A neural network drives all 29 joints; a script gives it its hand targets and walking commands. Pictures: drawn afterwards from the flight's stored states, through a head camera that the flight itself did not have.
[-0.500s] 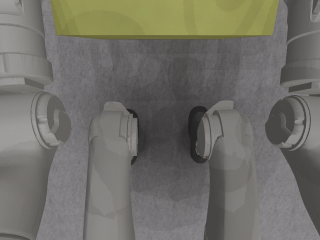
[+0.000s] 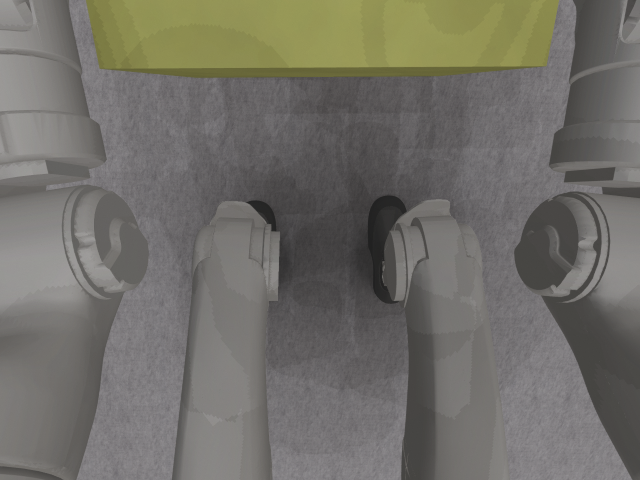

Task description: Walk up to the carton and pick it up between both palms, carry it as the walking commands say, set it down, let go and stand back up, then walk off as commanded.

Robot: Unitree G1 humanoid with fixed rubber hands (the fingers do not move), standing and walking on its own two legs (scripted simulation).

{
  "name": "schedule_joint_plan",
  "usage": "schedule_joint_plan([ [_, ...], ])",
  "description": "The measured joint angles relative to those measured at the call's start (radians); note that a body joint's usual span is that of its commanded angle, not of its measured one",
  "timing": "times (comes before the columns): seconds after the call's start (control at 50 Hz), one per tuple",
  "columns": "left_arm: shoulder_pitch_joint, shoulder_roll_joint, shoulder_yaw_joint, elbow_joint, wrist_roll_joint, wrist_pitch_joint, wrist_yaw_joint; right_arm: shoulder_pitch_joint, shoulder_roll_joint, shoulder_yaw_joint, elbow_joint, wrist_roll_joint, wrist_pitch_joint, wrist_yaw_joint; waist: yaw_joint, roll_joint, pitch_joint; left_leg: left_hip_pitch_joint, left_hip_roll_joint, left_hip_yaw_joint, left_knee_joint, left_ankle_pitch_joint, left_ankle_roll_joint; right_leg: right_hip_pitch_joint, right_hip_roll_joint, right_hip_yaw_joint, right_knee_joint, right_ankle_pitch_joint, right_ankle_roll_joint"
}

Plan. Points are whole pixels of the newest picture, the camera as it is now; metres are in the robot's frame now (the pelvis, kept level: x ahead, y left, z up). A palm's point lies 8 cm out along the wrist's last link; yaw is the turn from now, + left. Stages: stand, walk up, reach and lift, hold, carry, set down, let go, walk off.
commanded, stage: reach and lift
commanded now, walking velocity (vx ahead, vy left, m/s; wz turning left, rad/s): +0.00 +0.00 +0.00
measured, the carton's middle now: out of the picture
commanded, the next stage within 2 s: none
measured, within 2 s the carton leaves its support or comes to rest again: neither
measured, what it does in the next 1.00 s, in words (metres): rises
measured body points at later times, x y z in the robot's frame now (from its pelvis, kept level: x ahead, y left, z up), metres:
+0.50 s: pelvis +0.00 +0.01 +0.06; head +0.36 +0.01 +0.32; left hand +0.57 +0.21 -0.05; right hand +0.57 -0.19 -0.04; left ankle +0.15 +0.14 -0.45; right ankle +0.15 -0.12 -0.45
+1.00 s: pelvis +0.01 +0.00 +0.12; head +0.34 +0.00 +0.41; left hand +0.55 +0.20 +0.02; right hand +0.54 -0.19 +0.02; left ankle +0.15 +0.14 -0.45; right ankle +0.15 -0.12 -0.45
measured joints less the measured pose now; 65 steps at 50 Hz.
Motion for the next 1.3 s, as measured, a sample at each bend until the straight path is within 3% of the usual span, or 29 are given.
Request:
schedule_joint_plan([
  [0.16, 0.033, -0.017, -0.001, -0.017, 0.008, 0.009, -0.004, 0.049, 0.024, -0.024, -0.046, -0.032, 0.018, 0.015, -0.003, 0.015, 0.000, 0.063, -0.010, -0.008, -0.070, 0.015, 0.003, 0.070, -0.004, -0.001, -0.072, 0.008, 0.003],
  [0.34, 0.101, -0.040, -0.019, -0.078, -0.011, 0.011, 0.003, 0.132, 0.039, -0.018, -0.130, -0.007, 0.034, 0.009, -0.002, 0.007, 0.001, 0.137, -0.006, -0.002, -0.133, 0.020, 0.012, 0.143, 0.006, 0.014, -0.138, 0.018, 0.013],
  [0.72, 0.191, -0.075, -0.019, -0.118, -0.010, 0.009, 0.010, 0.210, 0.066, -0.027, -0.156, -0.026, 0.031, 0.027, 0.005, 0.015, 0.000, 0.307, -0.016, -0.018, -0.278, 0.061, 0.010, 0.319, 0.004, 0.016, -0.282, 0.052, 0.011],
  [0.92, 0.224, -0.102, 0.031, -0.098, 0.027, -0.012, -0.017, 0.239, 0.092, -0.036, -0.142, -0.049, 0.017, 0.031, 0.006, 0.009, -0.026, 0.392, -0.006, -0.012, -0.368, 0.079, 0.010, 0.394, 0.016, 0.032, -0.366, 0.076, 0.008],
  [1.02, 0.284, -0.099, 0.011, -0.161, 0.002, -0.010, -0.014, 0.290, 0.106, -0.004, -0.208, -0.027, 0.027, 0.011, 0.010, 0.003, 0.004, 0.470, -0.007, -0.012, -0.418, 0.083, 0.007, 0.468, 0.016, 0.038, -0.408, 0.078, 0.004],
  [1.3, 0.393, -0.139, 0.009, -0.164, 0.012, -0.031, -0.026, 0.423, 0.158, -0.017, -0.233, -0.046, 0.001, 0.021, 0.009, 0.011, -0.062, 0.588, -0.013, -0.026, -0.540, 0.109, 0.014, 0.593, 0.010, 0.039, -0.534, 0.099, 0.006],
])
